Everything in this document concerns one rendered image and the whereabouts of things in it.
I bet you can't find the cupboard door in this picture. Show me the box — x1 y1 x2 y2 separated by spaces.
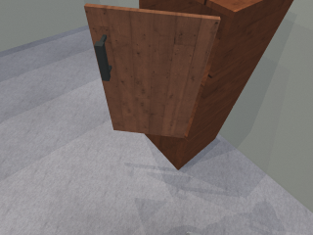
84 3 221 138

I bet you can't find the handle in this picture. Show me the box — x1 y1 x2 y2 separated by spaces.
94 34 112 81

